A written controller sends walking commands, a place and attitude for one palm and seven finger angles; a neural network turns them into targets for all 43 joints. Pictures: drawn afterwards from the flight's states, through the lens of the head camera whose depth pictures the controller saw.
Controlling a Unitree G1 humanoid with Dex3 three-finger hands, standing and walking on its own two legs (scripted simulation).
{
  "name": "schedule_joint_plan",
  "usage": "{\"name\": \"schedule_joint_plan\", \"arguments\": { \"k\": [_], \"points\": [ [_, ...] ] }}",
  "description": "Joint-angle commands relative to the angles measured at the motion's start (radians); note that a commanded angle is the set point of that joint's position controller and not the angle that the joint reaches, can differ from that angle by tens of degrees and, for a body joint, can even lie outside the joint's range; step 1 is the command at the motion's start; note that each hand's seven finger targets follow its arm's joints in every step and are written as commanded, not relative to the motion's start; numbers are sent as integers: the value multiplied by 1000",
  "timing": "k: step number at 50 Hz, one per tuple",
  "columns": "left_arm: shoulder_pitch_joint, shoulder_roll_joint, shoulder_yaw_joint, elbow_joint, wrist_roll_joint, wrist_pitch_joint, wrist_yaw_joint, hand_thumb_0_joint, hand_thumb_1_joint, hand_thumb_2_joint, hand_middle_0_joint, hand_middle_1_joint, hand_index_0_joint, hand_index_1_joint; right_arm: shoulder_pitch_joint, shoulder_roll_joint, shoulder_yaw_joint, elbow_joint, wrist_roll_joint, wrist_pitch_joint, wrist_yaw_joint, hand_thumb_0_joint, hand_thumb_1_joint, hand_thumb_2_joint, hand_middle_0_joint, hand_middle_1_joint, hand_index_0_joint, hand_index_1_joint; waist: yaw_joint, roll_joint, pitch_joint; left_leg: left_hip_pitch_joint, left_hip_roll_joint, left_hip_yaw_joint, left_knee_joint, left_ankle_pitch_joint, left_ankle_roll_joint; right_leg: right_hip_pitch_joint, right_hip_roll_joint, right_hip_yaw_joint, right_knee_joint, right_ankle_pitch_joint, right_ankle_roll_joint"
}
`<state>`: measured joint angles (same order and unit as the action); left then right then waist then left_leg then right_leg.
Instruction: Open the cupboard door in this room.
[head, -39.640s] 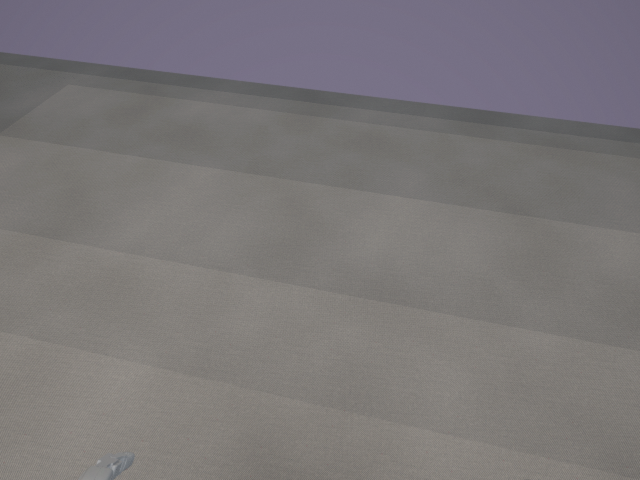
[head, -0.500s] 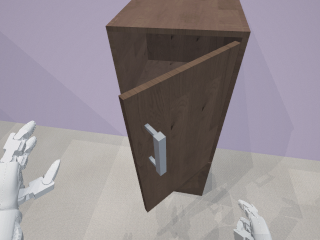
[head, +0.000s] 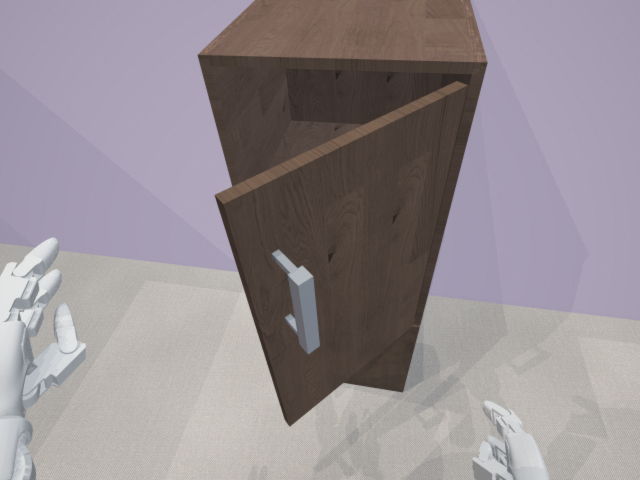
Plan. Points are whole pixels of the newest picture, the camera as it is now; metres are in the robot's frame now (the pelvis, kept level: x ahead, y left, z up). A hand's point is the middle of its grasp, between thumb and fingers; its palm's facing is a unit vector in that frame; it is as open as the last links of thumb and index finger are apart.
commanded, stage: step back with the hand held close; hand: left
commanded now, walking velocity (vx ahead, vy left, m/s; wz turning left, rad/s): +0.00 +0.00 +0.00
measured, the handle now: (295, 303) +0.31 +0.07 +0.08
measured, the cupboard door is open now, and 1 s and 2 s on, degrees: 49 49 49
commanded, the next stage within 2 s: stop stepping back and stand still in 0.94 s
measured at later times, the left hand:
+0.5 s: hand (12, 394) +0.14 +0.29 +0.15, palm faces +0.32 -0.80 -0.51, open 7.4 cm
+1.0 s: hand out of the picture +0.03 +0.34 +0.16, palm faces +0.49 -0.78 -0.39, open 7.5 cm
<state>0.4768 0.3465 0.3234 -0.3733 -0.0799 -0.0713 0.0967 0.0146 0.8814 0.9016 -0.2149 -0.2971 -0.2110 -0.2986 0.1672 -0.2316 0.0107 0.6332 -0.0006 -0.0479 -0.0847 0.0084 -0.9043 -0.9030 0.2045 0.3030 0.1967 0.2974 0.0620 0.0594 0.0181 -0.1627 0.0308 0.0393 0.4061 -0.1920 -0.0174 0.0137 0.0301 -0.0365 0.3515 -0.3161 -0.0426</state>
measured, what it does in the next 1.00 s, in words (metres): walks backwards: left foot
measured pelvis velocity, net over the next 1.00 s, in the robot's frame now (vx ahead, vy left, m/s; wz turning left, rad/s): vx -0.18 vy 0.07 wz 0.04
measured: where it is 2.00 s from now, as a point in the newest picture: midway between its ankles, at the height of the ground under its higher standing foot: outside the picture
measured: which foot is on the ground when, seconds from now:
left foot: down 0.00-0.72, up 0.74-0.84, down 0.86-1.00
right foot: down 0.00-0.86, up 0.88-1.00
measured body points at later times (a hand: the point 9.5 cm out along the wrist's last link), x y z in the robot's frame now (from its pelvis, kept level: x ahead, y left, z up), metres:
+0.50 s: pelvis -0.07 +0.04 -0.01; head -0.04 +0.04 +0.44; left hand +0.12 +0.33 +0.18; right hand +0.11 -0.21 -0.08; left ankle +0.02 +0.13 -0.74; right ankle -0.08 -0.08 -0.74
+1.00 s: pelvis -0.18 +0.07 -0.01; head -0.15 +0.10 +0.44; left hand +0.00 +0.38 +0.18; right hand +0.01 -0.15 -0.08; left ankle -0.08 +0.15 -0.74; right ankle -0.16 -0.07 -0.69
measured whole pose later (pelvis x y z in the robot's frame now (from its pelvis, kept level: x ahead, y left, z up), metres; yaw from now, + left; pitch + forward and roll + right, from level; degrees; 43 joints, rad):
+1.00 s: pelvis -0.18 +0.07 -0.01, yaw +2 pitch -1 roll -3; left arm 0.44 0.41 0.44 -0.52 -0.04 -0.18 0.17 0.02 0.88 0.90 -0.21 -0.30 -0.21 -0.30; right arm 0.18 -0.17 0.00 0.62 -0.02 -0.11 -0.07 0.01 -0.90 -0.90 0.21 0.30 0.20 0.30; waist 0.00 -0.01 0.07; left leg -0.40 0.00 -0.01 0.55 -0.14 0.05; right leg -0.45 0.07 0.04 0.99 -0.46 0.01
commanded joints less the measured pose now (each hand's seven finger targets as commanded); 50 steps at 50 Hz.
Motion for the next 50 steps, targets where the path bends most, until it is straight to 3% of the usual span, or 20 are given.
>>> {"name": "schedule_joint_plan", "arguments": {
  "k": [1, 3, 4, 7, 9, 13, 18, 23, 28, 31, 34, 36, 38, 39, 41, 42, 43, 44, 45, 50],
  "points": [
    [-63, 182, 122, -168, -6, -58, 20, 0, 900, 900, -200, -300, -200, -300, -133, -98, -40, -165, 6, -42, -6, 0, -900, -900, 200, 300, 200, 300, 4, -54, -80, 173, -25, 17, 8, 273, 59, -148, -38, 22, -61, 482, 56],
    [-125, 212, 129, -279, -8, -75, 22, 0, 900, 900, -200, -300, -200, -300, -145, -98, -37, -180, 7, -50, -6, 0, -900, -900, 200, 300, 200, 300, 9, -32, -107, 186, -28, 10, 8, 263, 60, -138, -40, 25, -67, 466, 54],
    [-179, 354, 260, -321, 6, -109, 30, 0, 900, 900, -200, -300, -200, -300, -112, -124, -44, -194, 13, -28, -4, 0, -900, -900, 200, 300, 200, 300, -34, -64, -27, 148, -3, -5, 83, 277, 77, -252, -86, 77, -107, 585, 95],
    [-17, 221, 155, -204, 16, -87, 11, 0, 900, 900, -200, -300, -200, -300, -118, -104, -45, -203, 13, 19, 2, 0, -900, -900, 200, 300, 200, 300, -38, -161, -66, 95, -12, 10, 128, 271, 73, -202, -112, 53, -56, 754, 131],
    [28, 212, 152, -222, 16, -89, 13, 0, 900, 900, -200, -300, -200, -300, -107, -107, -50, -215, 17, 36, 0, 0, -900, -900, 200, 300, 200, 300, -39, -81, -121, 110, 4, 6, 112, 349, 71, -181, -111, 43, -11, 735, 122],
    [53, 242, 177, -283, 13, -89, 27, 0, 900, 900, -200, -300, -200, -300, -99, -112, -59, -233, 23, 58, -5, 0, -900, -900, 200, 300, 200, 300, -42, 3, -155, 138, 38, -12, 95, 429, 68, -224, -89, 46, 3, 568, 110],
    [55, 296, 226, -359, 8, -100, 45, 0, 900, 900, -200, -300, -200, -300, -101, -110, -60, -261, 24, 54, -12, 0, -900, -900, 200, 300, 200, 300, -40, 7, -178, 91, 59, -41, 65, 386, 57, -224, -71, 46, 32, 421, 76],
    [98, 281, 234, -379, 7, -126, 55, 0, 900, 900, -200, -300, -200, -300, -87, -125, -65, -268, 20, 24, -9, 0, -900, -900, 200, 300, 200, 300, -43, 94, -158, -36, 92, -104, -35, 104, 62, -205, -34, 40, 73, 166, 57],
    [117, 251, 251, -335, 23, -149, 62, 0, 900, 900, -200, -300, -200, -300, -91, -139, -66, -267, 13, -16, -7, 0, -900, -900, 200, 300, 200, 300, -40, 169, -76, -386, 156, -204, -226, -416, 97, -60, 17, 18, 217, -6, 49],
    [114, 232, 241, -331, 28, -153, 61, 0, 900, 900, -200, -300, -200, -300, -69, -133, -69, -259, 16, -32, 0, 0, -900, -900, 200, 300, 200, 300, -43, 121, -89, -433, 151, -198, -218, -462, 92, -43, 27, 10, 233, -49, 35],
    [128, 234, 220, -348, 19, -157, 66, 0, 900, 900, -200, -300, -200, -300, -47, -112, -71, -244, 17, -44, 6, 0, -900, -900, 200, 300, 200, 300, -59, -49, -100, -223, 46, -101, -1, -309, 42, -289, -61, 121, 11, -179, -4],
    [85, 238, 205, -354, 21, -160, 77, 0, 900, 900, -200, -300, -200, -300, -31, -107, -80, -201, 11, -44, 6, 0, -900, -900, 200, 300, 200, 300, -70, -223, -90, -21, -38, -43, 364, -185, 3, -588, -238, 316, -157, -290, -86],
    [-2, 244, 198, -366, 37, -159, 91, 0, 900, 900, -200, -300, -200, -300, -37, -104, -78, -170, 0, -49, 3, 0, -900, -900, 200, 300, 200, 300, -73, -235, -69, -40, -39, -65, 556, -206, 7, -641, -320, 356, -160, -171, -124],
    [-23, 227, 180, -339, 40, -148, 93, 0, 900, 900, -200, -300, -200, -300, -27, -94, -69, -160, -2, -48, 2, 0, -900, -900, 200, 300, 200, 300, -83, -256, -56, -55, -13, -87, 516, -221, 17, -617, -311, 292, -118, -112, -101],
    [-112, 244, 180, -349, 40, -147, 93, 0, 900, 900, -200, -300, -200, -300, -40, -100, -50, -162, -2, -55, -12, 0, -900, -900, 200, 300, 200, 300, -96, -163, 1, -50, -5, -74, 156, -156, 22, -557, -193, 167, 10, -54, -14],
    [-130, 247, 185, -373, 35, -159, 93, 0, 900, 900, -200, -300, -200, -300, -57, -124, -47, -171, 3, -67, -24, 0, -900, -900, 200, 300, 200, 300, -83, 23, 20, -126, 53, -163, -46, -160, 47, -492, -93, 104, 166, -46, 29],
    [-156, 281, 209, -421, 45, -176, 100, 0, 900, 900, -200, -300, -200, -300, -93, -153, -56, -188, 1, -80, -35, 0, -900, -900, 200, 300, 200, 300, -63, 260, 18, -237, 214, -364, -168, -146, 103, -428, -15, 40, 370, -93, 66],
    [-159, 264, 216, -418, 50, -188, 106, 0, 900, 900, -200, -300, -200, -300, -50, -104, -48, -174, -18, -100, -31, 0, -900, -900, 200, 300, 200, 300, -61, 292, -32, -249, 293, -457, -202, -36, 162, -410, 22, 72, 569, -203, 57],
    [-115, 256, 220, -378, 48, -202, 103, 0, 900, 900, -200, -300, -200, -300, -39, -91, -58, -155, -19, -118, -17, 0, -900, -900, 200, 300, 200, 300, -58, 193, -84, -222, 300, -409, -189, -45, 182, -399, 22, 109, 674, -207, 48],
    [38, 212, 201, -454, 27, -181, 85, 0, 900, 900, -200, -300, -200, -300, -46, -102, -84, -157, -10, -121, 36, 0, -900, -900, 200, 300, 200, 300, -64, 103, -158, -142, 246, -289, -132, 37, 173, -399, 28, 86, 687, -151, 68]
  ]
}}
